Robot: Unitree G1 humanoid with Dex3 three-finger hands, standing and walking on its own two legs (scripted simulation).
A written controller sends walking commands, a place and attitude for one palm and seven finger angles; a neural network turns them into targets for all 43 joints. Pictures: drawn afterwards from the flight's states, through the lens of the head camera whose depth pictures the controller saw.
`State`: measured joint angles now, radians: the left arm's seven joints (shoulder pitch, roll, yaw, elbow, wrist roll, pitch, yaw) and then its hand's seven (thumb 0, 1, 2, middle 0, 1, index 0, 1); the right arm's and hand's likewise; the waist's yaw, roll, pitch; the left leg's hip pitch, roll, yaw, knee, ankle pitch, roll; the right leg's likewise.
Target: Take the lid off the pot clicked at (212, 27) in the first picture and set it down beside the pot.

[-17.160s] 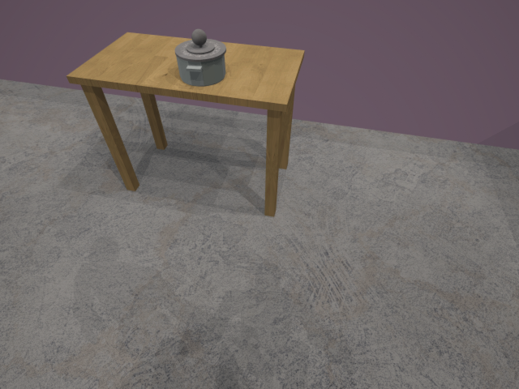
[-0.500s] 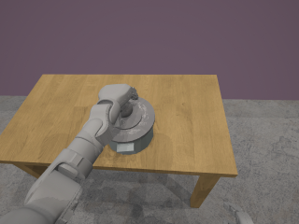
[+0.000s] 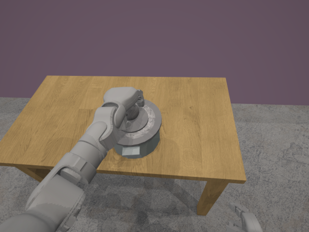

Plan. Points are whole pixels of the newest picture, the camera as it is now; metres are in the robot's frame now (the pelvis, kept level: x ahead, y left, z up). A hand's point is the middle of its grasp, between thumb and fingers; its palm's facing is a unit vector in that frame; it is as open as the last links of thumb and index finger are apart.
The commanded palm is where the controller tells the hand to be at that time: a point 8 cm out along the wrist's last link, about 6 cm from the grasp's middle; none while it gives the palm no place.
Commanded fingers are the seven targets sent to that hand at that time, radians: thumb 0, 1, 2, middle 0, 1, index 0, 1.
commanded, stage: close the fingers and squeeze the knob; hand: left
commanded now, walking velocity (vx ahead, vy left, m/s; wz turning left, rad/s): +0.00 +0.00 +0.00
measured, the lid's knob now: (130, 111) +0.45 +0.09 +0.04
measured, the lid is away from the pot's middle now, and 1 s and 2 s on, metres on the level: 0.00 0.00 0.02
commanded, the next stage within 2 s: lift the lid straight up in 1.06 s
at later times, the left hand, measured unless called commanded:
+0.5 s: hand (125, 114) +0.42 +0.10 +0.06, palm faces -0.31 -0.07 -0.95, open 8.4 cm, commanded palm +0.41 +0.11 +0.13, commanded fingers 0.00 0.29 0.93 -0.72 -0.95 -0.72 -0.95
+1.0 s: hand (124, 114) +0.42 +0.10 +0.06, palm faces -0.30 -0.08 -0.95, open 8.4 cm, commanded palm +0.40 +0.11 +0.13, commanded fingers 0.00 0.47 1.06 -0.82 -0.99 -0.82 -0.97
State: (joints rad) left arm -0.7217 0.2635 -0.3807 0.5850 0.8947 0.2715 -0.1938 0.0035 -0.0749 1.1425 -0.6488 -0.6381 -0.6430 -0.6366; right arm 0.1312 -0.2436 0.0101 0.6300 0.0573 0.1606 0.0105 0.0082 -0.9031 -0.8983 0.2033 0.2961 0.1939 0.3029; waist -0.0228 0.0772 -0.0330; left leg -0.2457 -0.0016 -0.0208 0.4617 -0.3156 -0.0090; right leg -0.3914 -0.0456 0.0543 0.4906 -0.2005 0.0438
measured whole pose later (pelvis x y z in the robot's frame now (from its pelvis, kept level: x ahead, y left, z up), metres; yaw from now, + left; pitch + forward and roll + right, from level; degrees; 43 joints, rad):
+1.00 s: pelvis +0.00 +0.00 +0.00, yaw +0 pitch +6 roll +0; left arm -0.69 0.27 -0.36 0.56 0.90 0.27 -0.18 0.00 0.10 0.89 -0.65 -0.90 -0.64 -0.88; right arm 0.14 -0.25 0.01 0.63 0.06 0.16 0.01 0.01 -0.90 -0.90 0.20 0.30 0.19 0.30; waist -0.03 0.07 -0.03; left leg -0.24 0.00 -0.01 0.45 -0.32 -0.01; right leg -0.38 -0.04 0.06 0.47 -0.20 0.05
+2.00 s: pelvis +0.00 -0.01 +0.00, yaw +0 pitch +3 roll +1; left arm -0.77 0.31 -0.41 0.44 0.86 0.33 -0.30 0.01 0.10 0.88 -0.66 -0.89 -0.66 -0.87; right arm 0.10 -0.26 0.02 0.64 0.06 0.14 0.01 0.01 -0.90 -0.90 0.20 0.30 0.19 0.30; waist -0.01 0.10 -0.01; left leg -0.18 0.00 -0.03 0.42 -0.29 -0.02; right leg -0.33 -0.04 0.04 0.46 -0.19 0.04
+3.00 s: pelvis -0.01 +0.00 +0.01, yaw +1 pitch +2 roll +1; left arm -0.99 0.35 -0.39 0.46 0.85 0.37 -0.44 0.00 0.09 0.89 -0.67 -0.89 -0.66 -0.87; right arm 0.10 -0.26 0.03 0.63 0.06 0.09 0.02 0.01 -0.90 -0.90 0.20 0.30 0.19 0.30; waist -0.01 0.10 0.00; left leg -0.16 -0.01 -0.03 0.38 -0.26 -0.01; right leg -0.31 -0.06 0.04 0.43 -0.16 0.04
